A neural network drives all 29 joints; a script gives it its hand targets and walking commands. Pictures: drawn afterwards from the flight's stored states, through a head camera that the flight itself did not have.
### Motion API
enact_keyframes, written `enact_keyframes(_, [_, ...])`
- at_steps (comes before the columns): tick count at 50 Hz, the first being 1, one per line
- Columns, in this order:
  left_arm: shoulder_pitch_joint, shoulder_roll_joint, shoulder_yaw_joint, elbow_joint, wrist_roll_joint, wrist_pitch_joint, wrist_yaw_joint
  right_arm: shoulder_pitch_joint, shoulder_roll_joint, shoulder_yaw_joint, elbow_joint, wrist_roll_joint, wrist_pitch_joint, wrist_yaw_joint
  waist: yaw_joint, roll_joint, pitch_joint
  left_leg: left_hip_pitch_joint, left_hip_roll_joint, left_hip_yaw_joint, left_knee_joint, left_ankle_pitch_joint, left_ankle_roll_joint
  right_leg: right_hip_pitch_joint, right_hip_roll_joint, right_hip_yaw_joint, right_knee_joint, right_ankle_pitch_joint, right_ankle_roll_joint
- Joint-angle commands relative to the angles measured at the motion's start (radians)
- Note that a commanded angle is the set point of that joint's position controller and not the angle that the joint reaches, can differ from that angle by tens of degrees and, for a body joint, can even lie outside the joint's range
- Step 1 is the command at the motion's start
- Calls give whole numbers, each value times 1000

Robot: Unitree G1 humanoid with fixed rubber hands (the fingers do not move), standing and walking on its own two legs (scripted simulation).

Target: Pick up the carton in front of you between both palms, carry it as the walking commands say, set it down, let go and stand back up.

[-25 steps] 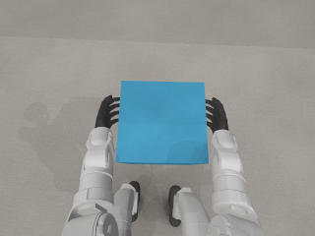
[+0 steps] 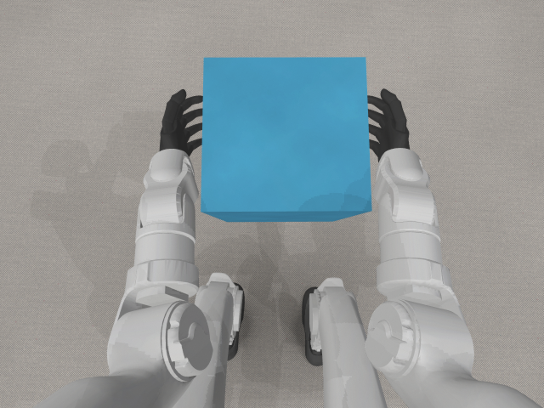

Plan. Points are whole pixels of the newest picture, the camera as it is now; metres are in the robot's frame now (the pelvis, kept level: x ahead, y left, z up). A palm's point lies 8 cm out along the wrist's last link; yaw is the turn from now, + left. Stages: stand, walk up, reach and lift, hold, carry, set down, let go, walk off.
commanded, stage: set down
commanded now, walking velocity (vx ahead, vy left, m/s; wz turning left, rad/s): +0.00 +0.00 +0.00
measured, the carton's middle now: (281, 156) +0.47 +0.00 -0.16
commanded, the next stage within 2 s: none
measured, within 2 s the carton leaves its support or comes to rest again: rests again in 1.30 s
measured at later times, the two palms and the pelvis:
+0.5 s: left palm (204, 156) +0.49 +0.15 -0.24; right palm (361, 150) +0.51 -0.15 -0.24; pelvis -0.02 +0.00 -0.12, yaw +1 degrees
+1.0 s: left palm (215, 156) +0.53 +0.15 -0.37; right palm (344, 150) +0.55 -0.15 -0.37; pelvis -0.02 +0.00 -0.20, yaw +2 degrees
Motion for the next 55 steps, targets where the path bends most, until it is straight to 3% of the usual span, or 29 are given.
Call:
enact_keyframes(1, [-636, -885, -590, 87, -143, -2, -231, -573, 880, 535, 85, 135, -10, 237, -10, -10, -927, 417, -148, 68, -35, 234, -15, 438, 139, -62, -56, 241, 9])
enact_keyframes(10, [-791, -846, -607, 69, -187, 9, -195, -728, 837, 553, 102, 191, 4, 230, -4, -4, -1036, 323, -152, 92, 113, 228, -22, 320, 138, -80, 92, 230, 16])
enact_keyframes(27, [-995, -710, -543, 100, -222, -17, -167, -916, 705, 535, 171, 220, -14, 209, 10, -51, -990, 117, -136, 120, 353, 203, -21, 162, 117, -81, 317, 230, 18])
enact_keyframes(42, [-1176, -570, -584, 114, -340, -58, -148, -1084, 570, 598, 227, 328, -51, 195, 36, -71, -934, 55, -101, 135, 564, 246, -18, 167, 86, -68, 533, 291, 10])
enact_keyframes(47, [-1187, -607, -621, 112, -412, -71, -135, -1178, 562, 666, 160, 401, -73, 183, 34, -98, -1057, 107, -101, 131, 621, 341, -15, 263, 80, -69, 602, 409, 6])
enact_keyframes(50, [-1166, -625, -605, 158, -413, -67, -148, -1148, 582, 662, 182, 396, -71, 187, 26, -121, -1015, 25, -105, 129, 633, 327, -16, 293, 75, -64, 627, 454, 2])
enact_keyframes(55, [-1152, -626, -571, 186, -387, -73, -162, -1085, 601, 616, 246, 371, -73, 204, 22, -97, -867, -28, -107, 129, 649, 295, -11, 159, 80, -63, 631, 383, -2])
